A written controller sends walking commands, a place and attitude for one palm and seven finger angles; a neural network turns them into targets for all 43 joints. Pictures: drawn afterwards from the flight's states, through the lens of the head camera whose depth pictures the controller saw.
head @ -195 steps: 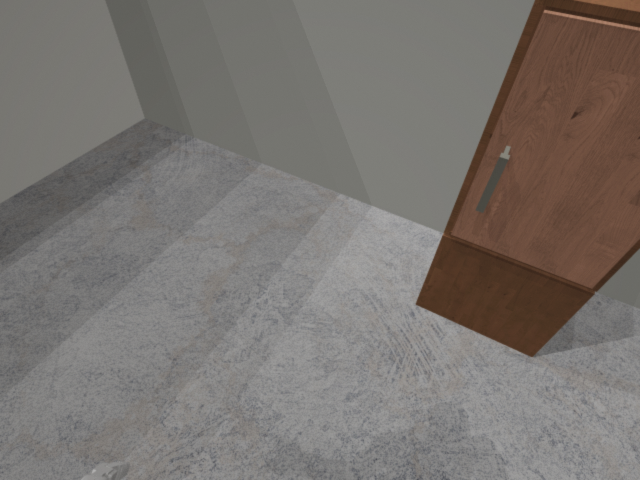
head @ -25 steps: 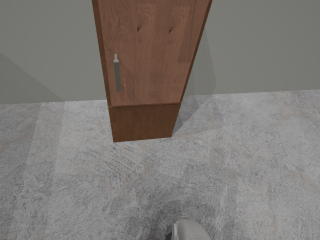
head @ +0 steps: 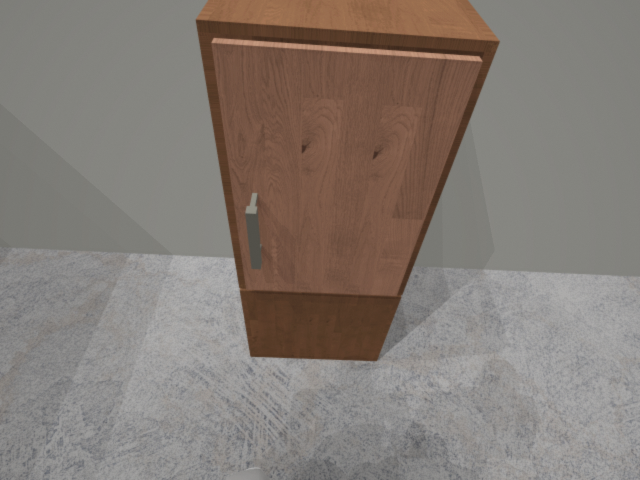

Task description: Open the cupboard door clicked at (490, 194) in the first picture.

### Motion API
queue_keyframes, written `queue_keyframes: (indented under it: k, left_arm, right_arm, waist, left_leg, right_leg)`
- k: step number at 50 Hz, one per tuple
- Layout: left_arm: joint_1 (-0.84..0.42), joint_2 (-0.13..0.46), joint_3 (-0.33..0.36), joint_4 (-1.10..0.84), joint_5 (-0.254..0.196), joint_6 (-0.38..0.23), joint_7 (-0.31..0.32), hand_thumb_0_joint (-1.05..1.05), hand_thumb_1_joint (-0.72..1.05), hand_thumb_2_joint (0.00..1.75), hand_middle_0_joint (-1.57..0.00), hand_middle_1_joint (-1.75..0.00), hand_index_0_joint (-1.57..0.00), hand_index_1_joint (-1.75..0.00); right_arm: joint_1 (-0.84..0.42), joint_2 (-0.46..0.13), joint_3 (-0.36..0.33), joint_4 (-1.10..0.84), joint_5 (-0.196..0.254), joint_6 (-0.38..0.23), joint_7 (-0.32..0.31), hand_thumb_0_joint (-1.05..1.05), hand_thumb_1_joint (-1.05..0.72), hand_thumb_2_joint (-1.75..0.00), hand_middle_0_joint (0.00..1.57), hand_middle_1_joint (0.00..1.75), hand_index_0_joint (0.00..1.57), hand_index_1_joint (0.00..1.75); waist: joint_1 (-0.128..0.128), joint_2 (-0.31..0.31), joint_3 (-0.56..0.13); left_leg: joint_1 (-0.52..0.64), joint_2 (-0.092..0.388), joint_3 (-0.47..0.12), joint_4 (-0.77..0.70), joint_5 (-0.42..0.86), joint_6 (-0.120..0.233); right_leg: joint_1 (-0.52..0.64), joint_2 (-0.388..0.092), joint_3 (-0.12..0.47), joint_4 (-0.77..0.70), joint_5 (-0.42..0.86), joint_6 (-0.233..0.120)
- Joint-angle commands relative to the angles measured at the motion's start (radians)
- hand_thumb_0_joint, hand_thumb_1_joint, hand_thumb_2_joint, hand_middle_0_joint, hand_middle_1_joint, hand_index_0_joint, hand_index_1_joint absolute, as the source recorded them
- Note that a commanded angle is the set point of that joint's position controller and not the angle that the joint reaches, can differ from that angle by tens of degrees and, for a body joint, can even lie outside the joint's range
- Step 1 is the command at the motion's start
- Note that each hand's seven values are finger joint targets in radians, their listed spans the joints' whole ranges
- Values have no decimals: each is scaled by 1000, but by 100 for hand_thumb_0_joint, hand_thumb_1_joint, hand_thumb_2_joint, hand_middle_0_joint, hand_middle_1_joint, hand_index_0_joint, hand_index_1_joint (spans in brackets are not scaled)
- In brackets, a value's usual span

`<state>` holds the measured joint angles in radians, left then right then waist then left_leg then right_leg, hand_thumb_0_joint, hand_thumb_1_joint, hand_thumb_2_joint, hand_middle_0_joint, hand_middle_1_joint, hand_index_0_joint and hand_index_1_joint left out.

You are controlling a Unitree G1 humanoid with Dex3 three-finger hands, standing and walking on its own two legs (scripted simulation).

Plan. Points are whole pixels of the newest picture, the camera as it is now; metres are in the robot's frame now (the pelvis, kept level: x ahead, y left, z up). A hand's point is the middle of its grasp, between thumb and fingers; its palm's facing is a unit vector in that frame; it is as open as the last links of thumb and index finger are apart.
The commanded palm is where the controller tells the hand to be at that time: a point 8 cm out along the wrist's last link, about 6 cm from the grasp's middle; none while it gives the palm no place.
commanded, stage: come to a stop and stand still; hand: left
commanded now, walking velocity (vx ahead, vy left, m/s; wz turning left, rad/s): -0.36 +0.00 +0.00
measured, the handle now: (255, 232) +0.57 +0.17 -0.10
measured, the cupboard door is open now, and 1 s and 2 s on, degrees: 0 0 0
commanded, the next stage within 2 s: look again from close up in 1.36 s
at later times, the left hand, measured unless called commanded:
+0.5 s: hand out of the picture +0.03 +0.13 -0.17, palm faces +0.06 -0.96 -0.27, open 7.4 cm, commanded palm none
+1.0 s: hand out of the picture +0.00 +0.18 -0.18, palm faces +0.08 -0.97 -0.22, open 7.4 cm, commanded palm none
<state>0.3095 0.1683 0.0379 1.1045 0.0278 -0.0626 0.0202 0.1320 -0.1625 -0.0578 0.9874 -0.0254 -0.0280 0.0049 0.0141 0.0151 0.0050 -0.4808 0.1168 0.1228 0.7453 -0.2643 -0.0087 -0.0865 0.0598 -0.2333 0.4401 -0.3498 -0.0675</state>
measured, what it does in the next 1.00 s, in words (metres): steps on the spot: left foot, then right foot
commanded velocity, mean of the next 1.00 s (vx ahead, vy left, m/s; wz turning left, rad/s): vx -0.05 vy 0.07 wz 0.00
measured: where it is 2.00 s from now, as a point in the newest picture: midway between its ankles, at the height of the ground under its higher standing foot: outside the picture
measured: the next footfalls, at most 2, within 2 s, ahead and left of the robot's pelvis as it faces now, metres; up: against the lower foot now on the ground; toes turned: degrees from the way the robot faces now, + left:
left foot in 0.04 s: +0.14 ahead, +0.09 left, +0.00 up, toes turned +9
right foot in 0.46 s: +0.05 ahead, -0.19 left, +0.00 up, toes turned -6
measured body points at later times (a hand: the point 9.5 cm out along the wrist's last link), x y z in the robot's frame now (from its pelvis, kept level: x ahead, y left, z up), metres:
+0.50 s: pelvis +0.01 -0.06 -0.01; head +0.02 -0.08 +0.44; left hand +0.02 +0.18 -0.15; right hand +0.09 -0.30 -0.16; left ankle +0.09 +0.08 -0.72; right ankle +0.01 -0.18 -0.73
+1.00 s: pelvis +0.00 -0.01 +0.00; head +0.02 +0.01 +0.45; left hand +0.00 +0.23 -0.16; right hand +0.06 -0.25 -0.14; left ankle -0.02 +0.10 -0.73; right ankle +0.00 -0.17 -0.72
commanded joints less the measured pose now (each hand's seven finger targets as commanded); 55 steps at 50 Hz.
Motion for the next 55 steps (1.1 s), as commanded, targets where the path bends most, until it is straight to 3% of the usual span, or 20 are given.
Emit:
queue_keyframes:
  k: [1, 2, 3, 4, 7, 11, 15, 20, 21, 22, 23, 25, 30, 37, 41, 44, 45, 47, 50, 55]
  left_arm:
    - [63, 73, -2, -16, -13, 2, 11, 0, 90, 90, -20, -30, -20, -30]
    - [102, 39, -11, -22, -23, 9, 16, 0, 90, 90, -20, -30, -20, -30]
    - [152, 13, -22, -21, -36, 18, 21, 0, 90, 90, -20, -30, -20, -30]
    - [160, 36, -20, -18, -28, 30, 28, 0, 90, 90, -20, -30, -20, -30]
    - [92, 51, -7, -31, -13, 71, 30, 0, 90, 90, -20, -30, -20, -30]
    - [114, 39, 11, -50, -11, 93, 23, 0, 90, 90, -20, -30, -20, -30]
    - [107, 18, 28, -87, -5, 104, 20, 0, 90, 90, -20, -30, -20, -30]
    - [173, 13, 21, -76, 0, 81, 16, 0, 90, 90, -20, -30, -20, -30]
    - [194, 48, 23, -70, 7, 74, 20, 0, 90, 90, -20, -30, -20, -30]
    - [148, 129, 25, -91, 16, 59, 22, 0, 90, 90, -20, -30, -20, -30]
    - [75, 199, 31, -136, 11, 65, 21, 0, 90, 90, -20, -30, -20, -30]
    - [8, 223, 45, -159, 11, 66, 26, 0, 90, 90, -20, -30, -20, -30]
    - [-3, 173, 42, -149, -2, 48, 25, 0, 90, 90, -20, -30, -20, -30]
    - [109, 177, 47, -108, 5, 46, 38, 0, 90, 90, -20, -30, -20, -30]
    - [50, 196, 49, -114, 14, 58, 29, 0, 90, 90, -20, -30, -20, -30]
    - [-26, 194, 49, -115, 1, 68, 25, 0, 90, 90, -20, -30, -20, -30]
    - [-26, 165, 44, -120, -4, 74, 22, 0, 90, 90, -20, -30, -20, -30]
    - [-3, 64, 22, -136, -14, 86, 20, 0, 90, 90, -20, -30, -20, -30]
    - [-30, 58, 14, -100, -3, 96, 15, 0, 90, 90, -20, -30, -20, -30]
    - [-26, 50, -1, -62, -11, 79, 8, 0, 90, 90, -20, -30, -20, -30]
  right_arm:
    - [200, -32, 15, 40, -6, -10, -16, 0, -90, -90, 20, 30, 20, 30]
    - [262, -94, 10, 52, -9, -18, -30, 0, -90, -90, 20, 30, 20, 30]
    - [276, -143, 8, 59, 3, -13, -42, 0, -90, -90, 20, 30, 20, 30]
    - [229, -150, 15, 60, 15, -2, -53, 0, -90, -90, 20, 30, 20, 30]
    - [81, -129, 15, 26, 17, 14, -65, 0, -90, -90, 20, 30, 20, 30]
    - [46, -161, -12, 8, 15, 31, -56, 0, -90, -90, 20, 30, 20, 30]
    - [3, -153, -34, -25, 7, 45, -41, 0, -90, -90, 20, 30, 20, 30]
    - [-37, -140, -37, -27, 3, 62, -21, 0, -90, -90, 20, 30, 20, 30]
    - [-18, -101, -33, -26, 9, 65, -17, 0, -90, -90, 20, 30, 20, 30]
    - [3, -37, -19, -40, 19, 76, -11, 0, -90, -90, 20, 30, 20, 30]
    - [-32, -41, -20, -75, 14, 83, -3, 0, -90, -90, 20, 30, 20, 30]
    - [-36, -77, -27, -75, 5, 96, 5, 0, -90, -90, 20, 30, 20, 30]
    - [101, -111, -28, -11, 0, 79, 10, 0, -90, -90, 20, 30, 20, 30]
    - [55, -92, -13, -44, 6, 78, -2, 0, -90, -90, 20, 30, 20, 30]
    - [68, -70, -4, -40, 19, 64, -4, 0, -90, -90, 20, 30, 20, 30]
    - [188, -70, -1, 7, 20, 49, -11, 0, -90, -90, 20, 30, 20, 30]
    - [220, -95, -1, 20, 21, 38, -13, 0, -90, -90, 20, 30, 20, 30]
    - [212, -213, -20, 4, 8, 28, -22, 0, -90, -90, 20, 30, 20, 30]
    - [97, -146, 7, 5, 3, 25, -41, 0, -90, -90, 20, 30, 20, 30]
    - [122, -119, 15, 33, 7, 17, -51, 0, -90, -90, 20, 30, 20, 30]
  waist:
    - [-70, 13, 6]
    - [-76, 130, -77]
    - [-55, 254, -144]
    - [-38, 240, -114]
    - [-14, 142, 35]
    - [-5, 46, -75]
    - [-3, 110, -106]
    - [40, 149, -40]
    - [47, 34, -14]
    - [26, -203, 40]
    - [35, -278, 110]
    - [21, -206, 133]
    - [2, -172, 59]
    - [58, -195, -25]
    - [47, -253, -14]
    - [-18, -263, -44]
    - [-26, -162, -55]
    - [-18, 222, -38]
    - [5, 226, 73]
    - [-6, 121, 17]
  left_leg:
    - [307, -23, -23, -235, 342, 19]
    - [488, 122, -158, -243, 770, 78]
    - [567, 290, -300, -254, 1152, 187]
    - [500, 328, -296, -319, 1170, 237]
    - [301, 273, -229, -401, 835, 215]
    - [357, 249, -169, -386, 700, 211]
    - [265, 218, -110, -390, 452, 189]
    - [88, 126, -107, -356, -112, 97]
    - [39, 55, -65, -265, -201, 52]
    - [-8, -42, -17, -87, -251, -12]
    - [-16, -68, -67, 50, -261, -13]
    - [-7, -59, -132, 186, -181, -5]
    - [-90, -84, -134, 299, -18, -36]
    - [-82, -79, -123, 187, -129, -62]
    - [91, -97, -75, -29, -166, -41]
    - [307, -118, -32, -290, 34, -30]
    - [403, -82, -59, -366, 104, -22]
    - [373, 201, -356, -465, 311, 95]
    - [210, 144, -291, -537, 174, 147]
    - [395, 100, -191, -423, 579, 158]
  right_leg:
    - [-82, -241, 150, 107, 695, -29]
    - [-185, -169, 117, 237, 508, 38]
    - [-245, -108, 119, 363, -30, 83]
    - [-238, -113, 182, 446, -302, 91]
    - [-259, -154, 231, 469, -225, 100]
    - [-299, -132, 210, 555, -158, 105]
    - [-280, -126, 190, 560, -122, 106]
    - [-92, -109, 131, 158, 38, 97]
    - [-65, -143, 178, 14, 61, 96]
    - [-176, -325, 450, -171, -105, 38]
    - [-323, -458, 631, -308, -212, -30]
    - [-414, -469, 656, -356, -339, -50]
    - [-119, -362, 388, -186, 193, -14]
    - [82, -416, 386, -93, 567, -79]
    - [-32, -388, 359, -94, 500, -79]
    - [-131, -314, 299, -29, 373, -13]
    - [-194, -266, 273, 43, 290, 17]
    - [-325, -131, 148, 242, -146, 98]
    - [-294, -146, 219, 421, -136, 87]
    - [-262, -136, 194, 260, -78, 97]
